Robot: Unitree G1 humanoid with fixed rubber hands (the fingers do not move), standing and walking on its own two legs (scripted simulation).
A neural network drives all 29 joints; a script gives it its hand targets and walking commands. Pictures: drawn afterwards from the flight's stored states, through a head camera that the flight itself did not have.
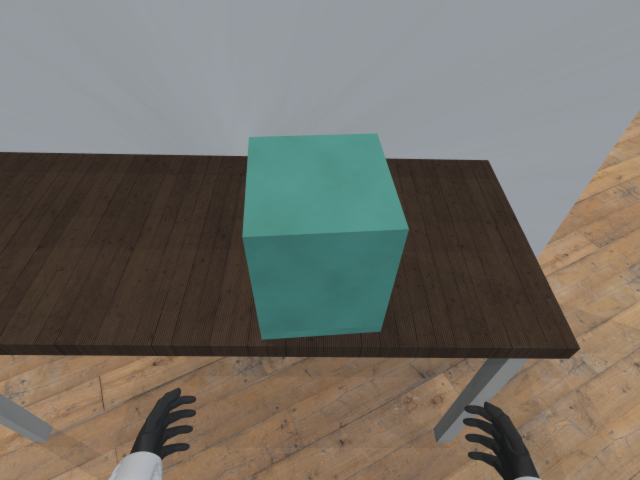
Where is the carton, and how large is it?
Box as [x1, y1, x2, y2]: [242, 133, 408, 339]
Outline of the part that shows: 376,133 249,137 242,237 262,339 380,331 408,228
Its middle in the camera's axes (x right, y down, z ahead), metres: +0.00 -0.01 +0.62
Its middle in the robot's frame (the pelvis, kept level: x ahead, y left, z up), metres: +0.46 +0.03 +0.01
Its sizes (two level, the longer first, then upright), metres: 0.210 0.200 0.250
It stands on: a table, 0.67 m high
